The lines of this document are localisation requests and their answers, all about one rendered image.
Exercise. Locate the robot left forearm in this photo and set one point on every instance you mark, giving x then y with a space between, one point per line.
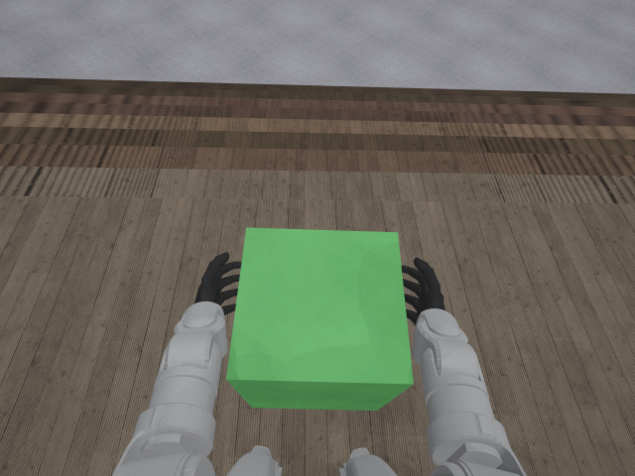
179 417

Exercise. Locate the robot left upper arm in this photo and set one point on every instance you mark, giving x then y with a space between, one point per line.
187 463

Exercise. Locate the right robot hand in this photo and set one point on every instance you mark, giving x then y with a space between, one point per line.
428 290

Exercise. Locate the left robot hand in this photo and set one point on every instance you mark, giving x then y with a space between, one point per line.
212 284

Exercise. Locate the robot left thigh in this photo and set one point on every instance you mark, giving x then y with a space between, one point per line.
255 464

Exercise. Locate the robot left shin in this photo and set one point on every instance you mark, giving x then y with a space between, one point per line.
262 450

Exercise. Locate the robot right forearm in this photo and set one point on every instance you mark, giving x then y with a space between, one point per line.
462 424

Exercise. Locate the carton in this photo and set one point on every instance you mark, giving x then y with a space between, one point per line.
320 321

